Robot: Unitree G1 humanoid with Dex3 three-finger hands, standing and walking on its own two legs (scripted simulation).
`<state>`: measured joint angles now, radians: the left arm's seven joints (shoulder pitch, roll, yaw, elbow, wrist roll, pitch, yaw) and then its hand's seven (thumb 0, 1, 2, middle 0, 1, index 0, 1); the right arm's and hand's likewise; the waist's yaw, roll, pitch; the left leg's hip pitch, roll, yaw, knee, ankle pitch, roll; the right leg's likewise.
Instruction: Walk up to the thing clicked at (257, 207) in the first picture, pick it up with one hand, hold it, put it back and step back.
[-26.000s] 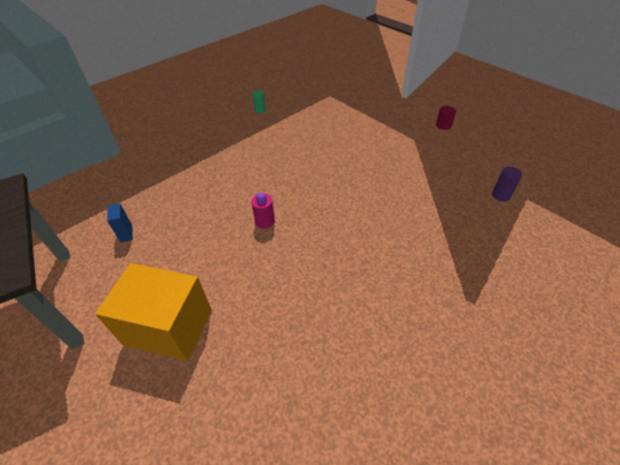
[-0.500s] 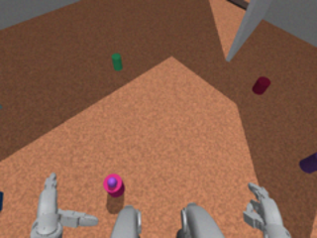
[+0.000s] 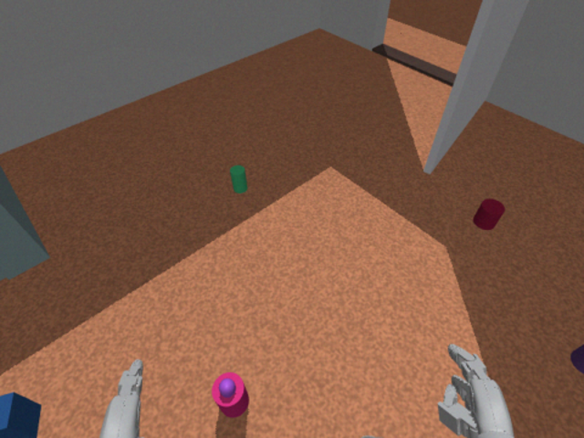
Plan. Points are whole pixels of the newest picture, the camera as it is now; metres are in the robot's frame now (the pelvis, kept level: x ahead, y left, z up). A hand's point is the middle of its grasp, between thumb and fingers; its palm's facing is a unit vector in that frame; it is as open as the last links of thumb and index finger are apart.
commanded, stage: home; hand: left
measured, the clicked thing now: (230, 393) +0.36 +0.21 -0.64
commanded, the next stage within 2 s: stand in 1.58 s
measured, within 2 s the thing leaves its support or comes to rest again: neither
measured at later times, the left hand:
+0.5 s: hand (183, 431) +0.16 +0.17 -0.05, palm faces +0.09 -0.96 -0.28, open 17.5 cm
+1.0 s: hand (178, 431) +0.16 +0.17 -0.05, palm faces +0.10 -0.96 -0.27, open 17.5 cm
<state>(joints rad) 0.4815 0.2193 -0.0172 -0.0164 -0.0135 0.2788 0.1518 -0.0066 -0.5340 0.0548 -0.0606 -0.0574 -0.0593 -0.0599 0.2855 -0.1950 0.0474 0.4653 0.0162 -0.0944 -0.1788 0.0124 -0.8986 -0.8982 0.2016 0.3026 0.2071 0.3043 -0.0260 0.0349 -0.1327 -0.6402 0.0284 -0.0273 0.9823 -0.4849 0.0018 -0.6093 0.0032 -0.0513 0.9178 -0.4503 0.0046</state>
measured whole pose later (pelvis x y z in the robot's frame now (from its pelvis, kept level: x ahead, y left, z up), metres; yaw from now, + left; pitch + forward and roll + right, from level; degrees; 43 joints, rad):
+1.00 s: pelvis -0.01 -0.01 +0.00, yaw +0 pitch +7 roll -2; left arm 0.46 0.21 -0.01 0.02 -0.01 0.25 0.13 -0.01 -0.55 0.04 -0.06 -0.06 -0.06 -0.06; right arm 0.28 -0.20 0.04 0.51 0.01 -0.13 -0.18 0.01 -0.90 -0.90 0.20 0.30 0.21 0.30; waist -0.03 0.02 -0.11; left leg -0.61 0.03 -0.03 0.95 -0.46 -0.01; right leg -0.58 0.01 -0.06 0.90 -0.43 -0.01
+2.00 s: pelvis -0.01 -0.01 +0.01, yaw +0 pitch +3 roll -1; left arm 0.32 0.25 -0.02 0.29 0.07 0.10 0.06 0.00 0.10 0.63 -0.19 -0.27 -0.19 -0.27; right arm 0.21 -0.23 0.03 0.66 -0.08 -0.08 -0.09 0.01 -0.90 -0.90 0.20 0.30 0.21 0.30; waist 0.00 -0.01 -0.04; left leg -0.52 0.01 -0.01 0.90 -0.43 0.00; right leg -0.52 -0.01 -0.03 0.88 -0.42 -0.01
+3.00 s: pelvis -0.02 -0.01 +0.06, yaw +1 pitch -4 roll +0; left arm 0.15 0.33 0.01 1.17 0.03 -0.01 0.01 0.01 0.91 0.90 -0.21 -0.30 -0.21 -0.30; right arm 0.15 -0.33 -0.02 1.15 -0.03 0.00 0.00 0.01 -0.91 -0.90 0.20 0.30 0.20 0.30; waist 0.01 0.02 0.05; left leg -0.14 0.00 -0.01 0.36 -0.16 0.00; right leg -0.14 -0.02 -0.04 0.37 -0.16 0.01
